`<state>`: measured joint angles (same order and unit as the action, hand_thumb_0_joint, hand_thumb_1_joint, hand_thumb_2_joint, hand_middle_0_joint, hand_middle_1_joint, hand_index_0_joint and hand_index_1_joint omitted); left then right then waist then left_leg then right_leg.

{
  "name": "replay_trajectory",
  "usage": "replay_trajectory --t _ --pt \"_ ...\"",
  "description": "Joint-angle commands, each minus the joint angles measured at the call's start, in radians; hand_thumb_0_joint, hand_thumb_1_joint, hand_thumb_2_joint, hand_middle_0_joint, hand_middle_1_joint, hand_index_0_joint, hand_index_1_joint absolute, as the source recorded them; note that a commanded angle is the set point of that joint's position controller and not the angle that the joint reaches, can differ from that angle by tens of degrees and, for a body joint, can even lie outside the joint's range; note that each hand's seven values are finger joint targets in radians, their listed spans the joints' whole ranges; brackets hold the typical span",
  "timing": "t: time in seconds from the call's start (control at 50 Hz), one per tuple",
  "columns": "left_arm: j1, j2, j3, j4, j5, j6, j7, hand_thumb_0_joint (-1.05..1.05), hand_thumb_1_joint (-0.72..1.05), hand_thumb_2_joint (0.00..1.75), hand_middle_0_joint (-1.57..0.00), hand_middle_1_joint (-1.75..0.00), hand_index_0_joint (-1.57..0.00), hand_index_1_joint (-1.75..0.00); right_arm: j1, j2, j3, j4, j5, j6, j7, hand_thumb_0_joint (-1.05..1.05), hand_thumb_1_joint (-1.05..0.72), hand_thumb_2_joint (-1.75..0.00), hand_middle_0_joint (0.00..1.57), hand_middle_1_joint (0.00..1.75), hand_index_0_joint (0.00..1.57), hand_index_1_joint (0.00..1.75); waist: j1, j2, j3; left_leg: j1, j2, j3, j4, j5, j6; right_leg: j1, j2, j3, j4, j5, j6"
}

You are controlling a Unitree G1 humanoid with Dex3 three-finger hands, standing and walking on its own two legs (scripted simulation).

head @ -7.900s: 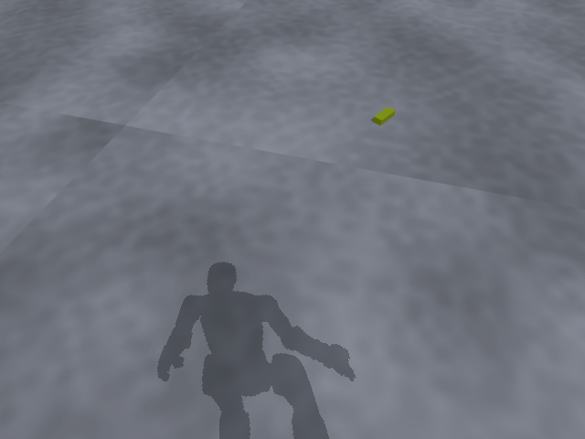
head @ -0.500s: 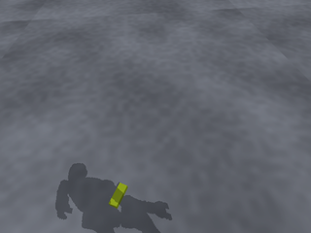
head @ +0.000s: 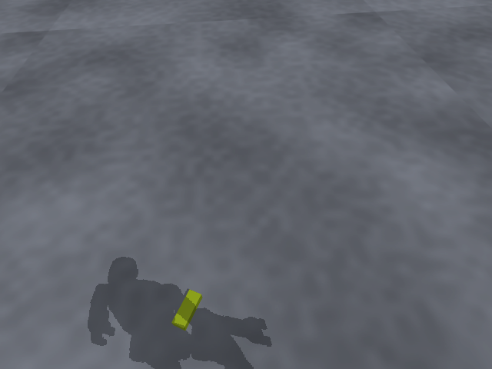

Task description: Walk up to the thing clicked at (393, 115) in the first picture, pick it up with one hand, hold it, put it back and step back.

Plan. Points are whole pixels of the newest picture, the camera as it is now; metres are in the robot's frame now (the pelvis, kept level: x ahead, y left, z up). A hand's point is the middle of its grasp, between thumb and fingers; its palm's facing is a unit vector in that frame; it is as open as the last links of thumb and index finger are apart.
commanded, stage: stand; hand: left
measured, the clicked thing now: (187, 309) +0.46 +0.26 -0.77
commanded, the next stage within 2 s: walk up in 0.52 s
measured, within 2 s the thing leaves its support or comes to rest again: neither
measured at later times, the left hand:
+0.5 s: hand out of the picture +0.08 +0.26 -0.15, palm faces -0.02 -0.94 -0.35, open 7.4 cm
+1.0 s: hand out of the picture +0.09 +0.28 -0.16, palm faces -0.03 -0.93 -0.37, open 7.4 cm
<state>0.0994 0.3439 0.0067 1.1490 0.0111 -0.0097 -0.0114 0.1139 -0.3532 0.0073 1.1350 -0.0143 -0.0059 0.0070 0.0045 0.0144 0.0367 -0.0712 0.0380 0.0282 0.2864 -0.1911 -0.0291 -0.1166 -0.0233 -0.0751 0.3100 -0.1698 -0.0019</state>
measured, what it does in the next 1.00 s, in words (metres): stands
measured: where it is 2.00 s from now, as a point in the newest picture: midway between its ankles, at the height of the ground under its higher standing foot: outside the picture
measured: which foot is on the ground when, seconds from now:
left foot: down 0.00-1.00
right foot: down 0.00-1.00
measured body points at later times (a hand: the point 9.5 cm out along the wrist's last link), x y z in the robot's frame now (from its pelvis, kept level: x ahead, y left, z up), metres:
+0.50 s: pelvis +0.00 +0.00 +0.00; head +0.01 +0.00 +0.45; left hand +0.08 +0.31 -0.13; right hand +0.08 -0.30 -0.14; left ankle -0.02 +0.14 -0.75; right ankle +0.00 -0.11 -0.75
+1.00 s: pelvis +0.01 +0.03 +0.00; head +0.02 +0.02 +0.45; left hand +0.09 +0.33 -0.13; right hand +0.08 -0.28 -0.14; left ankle -0.02 +0.14 -0.75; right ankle +0.00 -0.11 -0.75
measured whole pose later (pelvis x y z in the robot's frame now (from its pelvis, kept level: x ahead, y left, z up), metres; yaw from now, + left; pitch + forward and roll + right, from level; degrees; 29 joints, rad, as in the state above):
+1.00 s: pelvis +0.01 +0.03 +0.00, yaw -2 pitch -3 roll +0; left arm 0.14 0.36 0.02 1.09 0.02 -0.02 0.01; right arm 0.15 -0.35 -0.04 1.07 -0.02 0.03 0.02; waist 0.01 0.01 0.05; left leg -0.05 0.01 0.06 0.35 -0.26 0.01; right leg -0.11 -0.06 -0.04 0.38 -0.22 0.03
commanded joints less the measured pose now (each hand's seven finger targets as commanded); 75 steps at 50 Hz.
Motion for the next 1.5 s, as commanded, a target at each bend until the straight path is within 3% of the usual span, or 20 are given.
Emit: replay_trajectory --t 0.0,0.48,0.5,0.56,0.6,0.64,0.74,0.9,1.0,1.1,1.26,1.48 --pt "-0.035 0.225 0.036 -0.061 -0.002 -0.025 0.021 0.00 0.90 0.90 -0.20 -0.30 -0.20 -0.30 -0.036 -0.211 -0.040 -0.062 0.004 -0.022 -0.013 0.00 -0.90 -0.90 0.20 0.30 0.20 0.30 -0.003 -0.030 -0.077 -0.004 0.116 -0.081 -0.031 0.174 0.037 0.042 -0.126 0.113 -0.042 0.187 -0.015" --pt "-0.036 0.220 0.034 -0.068 -0.004 -0.025 0.021 0.00 0.90 0.90 -0.20 -0.30 -0.20 -0.30 -0.039 -0.218 -0.042 -0.067 0.003 -0.023 -0.018 0.00 -0.90 -0.90 0.20 0.30 0.20 0.30 -0.002 -0.012 -0.077 0.006 0.119 -0.075 -0.029 0.217 0.038 0.049 -0.128 0.115 -0.037 0.233 -0.015" --pt "-0.012 0.240 0.052 -0.082 0.002 -0.037 0.022 0.00 0.90 0.90 -0.20 -0.30 -0.20 -0.30 -0.032 -0.228 -0.060 -0.085 -0.005 -0.008 -0.009 0.00 -0.90 -0.90 0.20 0.30 0.20 0.30 0.015 0.016 -0.079 -0.003 0.074 -0.038 0.005 0.107 0.052 0.063 -0.117 0.123 -0.045 0.169 -0.013" --pt "-0.021 0.259 0.064 -0.086 0.013 -0.041 0.027 0.00 0.90 0.90 -0.20 -0.30 -0.20 -0.30 -0.018 -0.204 -0.063 -0.094 -0.005 0.004 -0.002 0.00 -0.90 -0.90 0.20 0.30 0.20 0.30 0.006 -0.038 -0.056 -0.046 0.065 -0.038 0.010 0.002 0.048 0.048 -0.139 0.164 -0.057 0.052 -0.033" --pt "-0.030 0.249 0.063 -0.098 0.015 -0.042 0.028 0.00 0.90 0.90 -0.20 -0.30 -0.20 -0.30 -0.012 -0.202 -0.067 -0.099 -0.008 0.005 0.001 0.00 -0.90 -0.90 0.20 0.30 0.20 0.30 0.006 -0.052 -0.021 -0.057 0.064 -0.045 0.006 -0.018 0.051 0.009 -0.138 0.170 -0.060 0.011 -0.037" --pt "-0.029 0.240 0.061 -0.108 0.013 -0.042 0.027 0.00 0.90 0.90 -0.20 -0.30 -0.20 -0.30 -0.003 -0.206 -0.070 -0.103 -0.009 0.002 0.002 0.00 -0.90 -0.90 0.20 0.30 0.20 0.30 0.006 -0.041 0.002 -0.053 0.072 -0.057 -0.006 0.015 0.053 -0.015 -0.125 0.153 -0.040 0.043 -0.033" --pt "-0.006 0.228 0.054 -0.115 0.010 -0.043 0.029 0.00 0.90 0.90 -0.20 -0.30 -0.20 -0.30 0.001 -0.219 -0.080 -0.122 -0.007 -0.002 0.001 0.00 -0.90 -0.90 0.20 0.30 0.20 0.30 0.007 -0.015 -0.068 -0.009 0.093 -0.064 0.000 0.164 0.065 0.044 -0.099 0.110 0.021 0.198 -0.022" --pt "0.000 0.230 0.048 -0.126 0.005 -0.034 0.037 0.00 0.90 0.90 -0.20 -0.30 -0.20 -0.30 -0.001 -0.222 -0.093 -0.139 -0.006 0.006 -0.003 0.00 -0.90 -0.90 0.20 0.30 0.20 0.30 0.003 0.001 -0.052 0.003 0.093 -0.050 0.018 0.236 0.070 0.038 -0.098 0.090 0.053 0.237 -0.026" --pt "0.000 0.228 0.045 -0.126 0.005 -0.031 0.039 0.00 0.90 0.90 -0.20 -0.30 -0.20 -0.30 -0.006 -0.221 -0.099 -0.144 -0.003 0.008 -0.003 0.00 -0.90 -0.90 0.20 0.30 0.20 0.30 0.003 0.007 -0.045 -0.001 0.094 -0.051 0.011 0.216 0.073 0.041 -0.092 0.081 0.061 0.215 -0.023" --pt "-0.004 0.230 0.042 -0.123 0.005 -0.030 0.043 0.00 0.90 0.90 -0.20 -0.30 -0.20 -0.30 -0.020 -0.219 -0.100 -0.143 -0.001 0.012 -0.003 0.00 -0.90 -0.90 0.20 0.30 0.20 0.30 0.003 -0.006 -0.067 0.033 0.091 -0.045 0.023 0.272 0.069 0.039 -0.106 0.089 0.059 0.271 -0.023" --pt "-0.017 0.235 0.042 -0.119 0.007 -0.034 0.043 0.00 0.90 0.90 -0.20 -0.30 -0.20 -0.30 -0.035 -0.214 -0.098 -0.143 0.001 0.014 0.000 0.00 -0.90 -0.90 0.20 0.30 0.20 0.30 0.002 -0.014 -0.050 0.008 0.082 -0.049 0.005 0.164 0.066 0.040 -0.108 0.104 0.043 0.233 -0.020" --pt "-0.010 0.237 0.044 -0.120 0.008 -0.035 0.041 0.00 0.90 0.90 -0.20 -0.30 -0.20 -0.30 -0.037 -0.216 -0.094 -0.140 0.000 0.012 0.002 0.00 -0.90 -0.90 0.20 0.30 0.20 0.30 0.005 -0.015 -0.055 0.015 0.081 -0.043 0.008 0.159 0.069 0.030 -0.109 0.106 0.038 0.231 -0.021"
